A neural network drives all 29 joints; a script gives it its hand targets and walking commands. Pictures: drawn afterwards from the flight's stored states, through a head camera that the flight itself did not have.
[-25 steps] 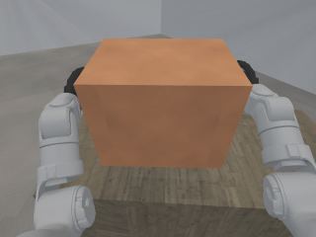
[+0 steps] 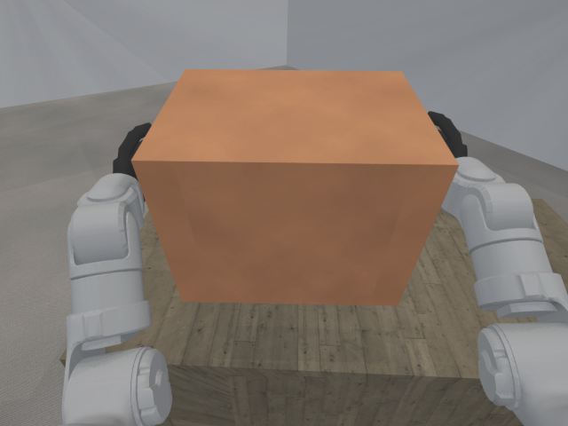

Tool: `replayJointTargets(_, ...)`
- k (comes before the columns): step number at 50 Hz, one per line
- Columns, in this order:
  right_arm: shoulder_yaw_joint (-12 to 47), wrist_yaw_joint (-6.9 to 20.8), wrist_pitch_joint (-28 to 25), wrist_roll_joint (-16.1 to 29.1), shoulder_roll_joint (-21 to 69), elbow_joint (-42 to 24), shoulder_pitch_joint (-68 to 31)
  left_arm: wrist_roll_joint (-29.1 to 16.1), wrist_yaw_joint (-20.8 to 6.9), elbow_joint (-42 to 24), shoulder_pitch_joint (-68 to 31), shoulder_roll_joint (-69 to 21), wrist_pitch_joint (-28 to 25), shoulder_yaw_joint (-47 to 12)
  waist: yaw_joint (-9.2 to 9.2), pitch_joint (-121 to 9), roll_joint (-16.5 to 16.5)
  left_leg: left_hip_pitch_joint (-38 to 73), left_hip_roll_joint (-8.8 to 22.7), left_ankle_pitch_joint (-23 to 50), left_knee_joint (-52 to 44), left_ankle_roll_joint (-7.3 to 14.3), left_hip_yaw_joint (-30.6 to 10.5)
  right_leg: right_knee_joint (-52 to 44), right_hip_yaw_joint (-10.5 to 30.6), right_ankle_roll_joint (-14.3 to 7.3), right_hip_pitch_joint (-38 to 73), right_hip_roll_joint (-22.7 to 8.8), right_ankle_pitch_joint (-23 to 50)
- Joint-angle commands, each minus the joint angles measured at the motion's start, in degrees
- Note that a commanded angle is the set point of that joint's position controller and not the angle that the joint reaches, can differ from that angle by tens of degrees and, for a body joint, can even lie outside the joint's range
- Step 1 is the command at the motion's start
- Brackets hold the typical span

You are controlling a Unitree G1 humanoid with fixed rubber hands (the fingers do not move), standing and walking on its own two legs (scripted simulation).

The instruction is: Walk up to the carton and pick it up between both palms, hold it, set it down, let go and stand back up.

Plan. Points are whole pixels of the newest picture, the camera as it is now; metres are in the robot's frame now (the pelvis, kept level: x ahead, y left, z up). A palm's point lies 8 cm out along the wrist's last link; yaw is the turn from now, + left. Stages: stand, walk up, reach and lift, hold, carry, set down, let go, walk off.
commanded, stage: hold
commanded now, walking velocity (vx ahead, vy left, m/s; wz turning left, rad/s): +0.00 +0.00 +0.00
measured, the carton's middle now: (291, 187) +0.40 +0.00 +0.21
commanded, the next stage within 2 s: none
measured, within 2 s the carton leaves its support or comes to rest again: neither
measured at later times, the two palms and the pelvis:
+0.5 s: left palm (130, 182) +0.35 +0.20 +0.25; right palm (447, 166) +0.36 -0.21 +0.26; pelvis -0.01 +0.00 +0.00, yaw +0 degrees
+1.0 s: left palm (128, 183) +0.36 +0.21 +0.24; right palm (442, 164) +0.37 -0.20 +0.26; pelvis +0.00 +0.00 +0.00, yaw +0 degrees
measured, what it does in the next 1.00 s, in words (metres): stands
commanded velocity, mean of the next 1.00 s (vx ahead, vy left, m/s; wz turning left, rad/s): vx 0.00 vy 0.00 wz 0.00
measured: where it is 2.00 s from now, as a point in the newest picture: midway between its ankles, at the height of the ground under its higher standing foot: outside the picture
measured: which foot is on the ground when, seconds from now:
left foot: down 0.00-1.00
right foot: down 0.00-1.00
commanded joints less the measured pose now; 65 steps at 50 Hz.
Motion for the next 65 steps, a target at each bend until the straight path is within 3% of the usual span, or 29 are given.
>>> replayJointTargets(1, 14.2, 10.47, -3.92, 9.53, 26.94, -21.35, -42.3, -8.46, -7.84, -8.84, -39.97, -18.5, -4.52, -16.82, 0.77, -18.23, -0.91, -6.33, -6.05, 15.46, -2.73, 0.51, 3.44, 2.8, 3.49, -0.44, 19.15, 4.73, 12.12)
replayJointTargets(2, 12.12, 10.95, -3.63, 8.94, 26.27, -16.59, -41.79, -7.41, -8.22, -6.09, -40.23, -18.2, -4.14, -16.78, -0.17, -15.22, 0.37, -7.78, -5.74, 10.43, -3.95, 0.49, 2.7, 1.7, 4.11, -1.55, 17.74, 4.87, 7.03)
replayJointTargets(4, 13.73, 11.21, -5.0, 10.4, 26.92, -21.67, -44.57, -9.98, -8.03, -8.17, -40.6, -20.63, -4.87, -18.25, 1.54, -21.02, -0.72, -6.58, -5.66, 13.5, -3.45, 1.1, 2.95, 2.43, 3.97, -1.35, 18.93, 4.91, 9.77)
replayJointTargets(7, 14.09, 10.97, -4.88, 11.53, 26.73, -21.81, -43.22, -9.64, -7.51, -11.0, -40.63, -20.31, -4.76, -18.32, 1.08, -23.16, 1.21, -3.6, -6.17, 18.78, -2.48, 0.34, 2.9, 3.05, 3.66, -0.89, 19.42, 5.13, 14.14)
replayJointTargets(8, 12.88, 11.24, -4.83, 11.15, 25.7, -20.85, -45.24, -9.19, -7.69, -8.84, -41.56, -20.12, -4.27, -18.64, 0.37, -20.75, 2.46, -5.43, -5.74, 15.03, -3.03, -0.52, 3.07, 2.84, 3.18, -1.85, 18.73, 5.17, 10.92)
replayJointTargets(9, 12.98, 11.12, -4.53, 9.97, 26.29, -17.31, -44.35, -7.58, -7.97, -4.24, -39.88, -19.62, -4.18, -16.52, 1.88, -15.71, 0.6, -7.33, -5.9, 11.77, -4.19, 0.98, 3.17, 1.76, 3.55, -1.4, 17.52, 4.53, 7.36)
replayJointTargets(11, 10.75, 11.63, -4.71, 7.9, 27.68, -13.3, -46.94, -7.27, -8.03, -1.6, -43.98, -19.36, -4.51, -15.44, 1.07, -15.4, 0.43, -9.5, -5.63, 3.41, -5.9, 1.62, 3.44, 1.02, 3.99, -1.57, 16.25, 4.38, 0.33)
replayJointTargets(15, 12.01, 11.13, -5.39, 8.83, 29.06, -19.5, -45.98, -12.52, -7.16, -6.84, -43.69, -22.41, -5.99, -20.62, -0.53, -25.11, 1.12, -6.29, -5.91, 10.34, -3.55, 0.89, 2.79, 2.68, 3.92, -1.44, 19.06, 4.29, 9.28)
replayJointTargets(18, 11.49, 11.12, -5.7, 8.78, 28.28, -16.99, -46.32, -10.95, -6.91, -7.07, -45.51, -20.74, -6.28, -19.79, -0.38, -24.27, 4.24, -6.63, -5.85, 9.42, -3.57, 0.08, 2.77, 3.02, 3.62, -1.33, 17.83, 4.35, 7.0)
replayJointTargets(20, 12.1, 11.34, -5.68, 9.03, 28.3, -19.8, -46.18, -11.78, -7.02, -6.78, -44.44, -21.51, -6.45, -19.46, 0.04, -24.29, 0.61, -6.06, -5.45, 12.21, -3.21, 1.12, 2.62, 2.62, 3.75, -1.49, 18.63, 4.57, 9.04)
replayJointTargets(23, 11.93, 10.44, -4.75, 9.06, 26.4, -18.1, -39.9, -10.72, -7.37, -8.38, -41.46, -21.07, -5.88, -19.52, -2.33, -21.99, 3.75, -3.89, -5.84, 15.39, -2.37, -0.63, 2.59, 2.76, 4.17, -1.41, 20.12, 4.44, 13.65)
replayJointTargets(24, 12.02, 10.73, -4.8, 8.93, 27.02, -17.66, -45.69, -8.98, -7.76, -3.55, -41.92, -20.74, -5.48, -17.26, 0.17, -18.73, 1.63, -6.41, -5.83, 10.1, -3.59, 0.74, 2.72, 1.57, 4.08, -1.15, 17.42, 4.61, 6.47)
replayJointTargets(27, 12.56, 10.64, -5.1, 9.24, 27.8, -18.03, -43.98, -9.59, -8.35, -6.55, -42.8, -19.73, -5.53, -18.51, -0.91, -20.84, 1.75, -6.28, -6.13, 12.08, -3.09, 0.39, 2.91, 3.12, 3.34, -1.06, 20.13, 4.54, 10.3)
replayJointTargets(30, 13.98, 11.05, -5.03, 10.52, 28.02, -18.11, -45.13, -9.47, -7.44, -8.69, -43.52, -20.5, -5.85, -17.76, 1.31, -23.46, 1.73, -5.09, -5.99, 14.71, -3.13, 0.25, 2.81, 3.16, 3.23, -1.34, 19.38, 5.29, 10.25)
replayJointTargets(32, 11.92, 11.21, -5.19, 10.09, 26.62, -19.53, -44.44, -10.22, -7.55, -7.67, -43.11, -20.98, -5.48, -18.98, -0.17, -22.64, 2.51, -5.46, -5.73, 14.43, -3.44, -0.25, 2.56, 3.08, 3.42, -1.75, 19.59, 5.24, 10.7)
replayJointTargets(34, 13.04, 10.93, -4.68, 10.47, 25.91, -18.84, -42.39, -9.49, -7.55, -8.03, -39.94, -21.77, -4.78, -19.21, 0.43, -20.79, 2.22, -5.7, -5.72, 16.21, -3.07, -0.22, 2.12, 3.43, 3.33, -2.0, 20.12, 5.76, 12.04)
replayJointTargets(36, 11.82, 10.92, -4.56, 8.31, 27.44, -16.18, -44.22, -8.72, -8.03, -4.3, -42.67, -20.06, -5.01, -17.7, -0.44, -16.63, 0.45, -8.29, -5.78, 8.4, -4.64, 0.68, 2.55, 2.39, 3.29, -1.22, 18.46, 4.7, 6.11)
replayJointTargets(39, 12.89, 11.98, -5.28, 9.45, 28.74, -17.1, -46.74, -9.11, -8.11, -4.07, -43.11, -21.27, -5.42, -17.93, 1.42, -17.91, 0.8, -10.27, -5.47, 7.3, -5.16, 1.14, 2.34, 2.76, 3.63, -1.58, 18.0, 4.78, 4.85)
replayJointTargets(41, 12.13, 11.63, -5.24, 10.01, 26.12, -18.89, -43.26, -10.84, -7.94, -6.63, -41.67, -22.06, -5.25, -19.6, -0.88, -21.61, 3.03, -6.47, -5.57, 12.65, -3.92, -0.21, 2.01, 3.34, 3.66, -1.55, 19.16, 4.95, 10.58)
replayJointTargets(46, 14.37, 11.1, -5.49, 10.57, 27.99, -22.29, -44.06, -10.45, -7.1, -9.09, -40.74, -19.7, -5.62, -18.46, 0.92, -23.75, 2.01, -5.91, -5.73, 14.63, -2.65, 0.65, 2.4, 3.4, 4.05, -1.28, 20.33, 4.62, 11.88)
replayJointTargets(47, 12.79, 11.36, -5.08, 9.72, 27.05, -19.02, -46.7, -9.25, -7.11, -5.48, -41.61, -20.22, -4.85, -17.63, 1.45, -20.85, 1.06, -7.57, -5.77, 10.2, -3.49, 0.95, 2.66, 2.09, 4.11, -1.38, 18.19, 4.78, 6.97)
replayJointTargets(49, 11.84, 11.56, -4.83, 9.34, 26.78, -16.81, -44.63, -9.58, -7.59, -5.24, -41.93, -20.25, -4.93, -17.82, 0.76, -19.4, 0.39, -8.29, -5.83, 8.48, -4.21, 1.13, 2.54, 1.92, 4.2, -1.64, 17.69, 4.72, 6.32)
replayJointTargets(52, 13.4, 9.84, -4.4, 10.68, 28.08, -22.66, -42.76, -12.81, -7.72, -11.98, -41.7, -21.65, -5.44, -21.04, -2.53, -24.94, 1.16, -3.44, -6.51, 19.26, -1.15, -0.85, 2.59, 3.34, 3.31, -0.76, 22.16, 4.65, 17.5)
replayJointTargets(53, 14.74, 9.36, -4.95, 11.29, 28.27, -26.68, -42.37, -11.63, -8.03, -13.15, -39.65, -20.0, -5.21, -20.01, -0.93, -27.1, 0.49, -2.49, -6.27, 22.13, -0.41, -0.29, 3.0, 3.49, 3.6, -0.49, 23.13, 5.1, 19.5)
replayJointTargets(54, 13.84, 9.26, -4.55, 11.4, 25.58, -26.23, -40.42, -11.55, -8.13, -12.49, -38.68, -20.01, -5.06, -20.51, -2.55, -26.84, 1.71, -1.67, -5.81, 22.71, -0.34, -0.78, 2.2, 3.93, 3.57, -0.7, 22.57, 5.16, 20.26)
replayJointTargets(55, 12.35, 9.69, -3.48, 10.65, 25.08, -19.15, -41.02, -9.36, -7.81, -9.81, -41.93, -19.22, -4.35, -18.93, -1.94, -20.86, 4.87, -3.76, -6.19, 16.82, -2.01, -1.33, 2.49, 2.78, 3.6, -1.24, 19.41, 5.05, 13.78)
replayJointTargets(61, 14.1, 10.34, -3.86, 10.55, 26.66, -23.89, -42.12, -9.71, -8.64, -12.73, -41.0, -19.09, -4.32, -18.81, -0.58, -22.38, 1.17, -5.54, -5.7, 15.44, -2.62, -0.34, 2.74, 3.4, 3.53, -1.41, 21.01, 4.99, 12.89)
replayJointTargets(63, 14.63, 10.05, -4.18, 11.23, 27.01, -25.17, -41.18, -8.9, -8.44, -11.7, -37.17, -19.58, -4.18, -18.31, 0.53, -22.01, 1.73, -4.55, -5.98, 18.13, -1.65, -0.15, 3.08, 3.58, 3.58, -0.99, 20.78, 4.88, 14.63)
replayJointTargets(65, 12.74, 10.78, -4.8, 10.88, 25.61, -23.9, -43.43, -10.27, -7.8, -10.98, -41.02, -20.94, -4.32, -20.45, -0.63, -23.38, 3.91, -4.7, -5.8, 15.42, -2.41, -0.71, 2.47, 3.17, 3.44, -1.59, 19.11, 5.05, 11.86)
